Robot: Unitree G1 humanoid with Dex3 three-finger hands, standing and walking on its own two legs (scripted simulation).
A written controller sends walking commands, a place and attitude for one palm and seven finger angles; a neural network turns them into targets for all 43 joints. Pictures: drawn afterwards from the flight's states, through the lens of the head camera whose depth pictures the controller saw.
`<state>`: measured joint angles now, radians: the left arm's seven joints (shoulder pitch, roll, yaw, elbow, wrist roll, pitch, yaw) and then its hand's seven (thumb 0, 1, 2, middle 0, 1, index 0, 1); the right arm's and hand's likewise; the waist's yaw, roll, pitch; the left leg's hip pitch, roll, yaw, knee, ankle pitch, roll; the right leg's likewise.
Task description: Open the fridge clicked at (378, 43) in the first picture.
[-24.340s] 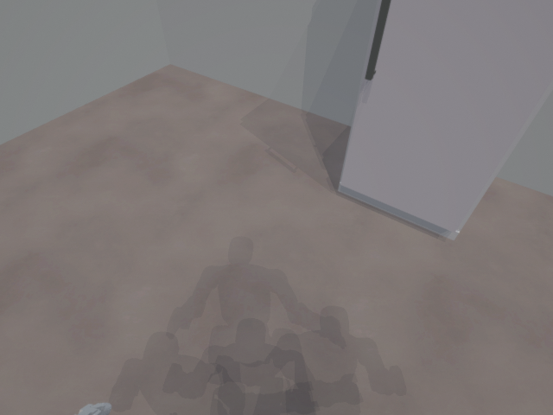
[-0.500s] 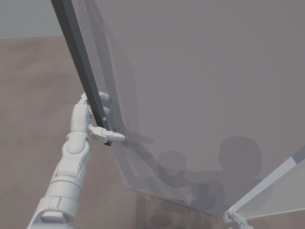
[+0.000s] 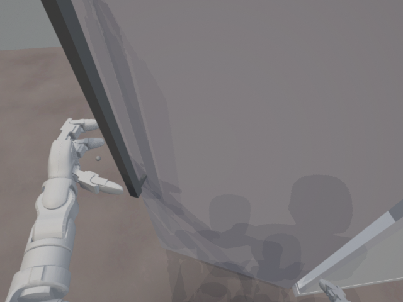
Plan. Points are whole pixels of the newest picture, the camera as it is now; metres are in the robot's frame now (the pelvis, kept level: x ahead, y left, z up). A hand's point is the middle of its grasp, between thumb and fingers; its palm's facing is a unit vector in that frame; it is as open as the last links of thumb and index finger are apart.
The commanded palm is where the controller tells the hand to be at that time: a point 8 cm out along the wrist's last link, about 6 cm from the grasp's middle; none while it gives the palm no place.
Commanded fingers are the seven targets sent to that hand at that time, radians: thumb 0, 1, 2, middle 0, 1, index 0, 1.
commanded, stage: slip the hand off the handle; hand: left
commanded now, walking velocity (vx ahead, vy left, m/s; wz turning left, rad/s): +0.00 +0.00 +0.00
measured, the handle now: (114, 116) +0.40 +0.18 +0.17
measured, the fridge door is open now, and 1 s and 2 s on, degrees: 65 65 65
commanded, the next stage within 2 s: draw the hand back to the body in 1.52 s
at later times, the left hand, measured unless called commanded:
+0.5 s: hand (72, 170) +0.33 +0.27 +0.10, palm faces +0.16 -0.97 -0.18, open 14.7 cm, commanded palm +0.29 +0.31 +0.10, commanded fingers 0.00 -0.55 0.20 -0.25 -1.15 -0.25 -1.15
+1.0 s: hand (55, 210) +0.25 +0.27 +0.09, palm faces +0.21 -0.96 -0.18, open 14.7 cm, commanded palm +0.21 +0.31 +0.10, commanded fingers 0.00 -0.55 0.20 -0.25 -1.15 -0.25 -1.15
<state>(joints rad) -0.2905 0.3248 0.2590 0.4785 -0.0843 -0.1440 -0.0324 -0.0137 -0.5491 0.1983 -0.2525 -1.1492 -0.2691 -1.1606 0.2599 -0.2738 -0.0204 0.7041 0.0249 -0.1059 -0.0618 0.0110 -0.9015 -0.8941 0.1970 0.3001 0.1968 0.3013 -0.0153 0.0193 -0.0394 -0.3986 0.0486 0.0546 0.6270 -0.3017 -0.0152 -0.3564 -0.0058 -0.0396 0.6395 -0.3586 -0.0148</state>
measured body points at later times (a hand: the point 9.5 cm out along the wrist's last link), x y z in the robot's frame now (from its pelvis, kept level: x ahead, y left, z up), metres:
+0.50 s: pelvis +0.00 +0.02 +0.00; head +0.01 +0.02 +0.45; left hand +0.32 +0.32 +0.11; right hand +0.11 -0.24 -0.11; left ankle +0.01 +0.13 -0.72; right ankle -0.02 -0.11 -0.72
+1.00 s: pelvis -0.03 +0.02 +0.00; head -0.03 +0.01 +0.45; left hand +0.24 +0.32 +0.10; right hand +0.16 -0.22 -0.08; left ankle +0.01 +0.13 -0.72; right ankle -0.02 -0.11 -0.72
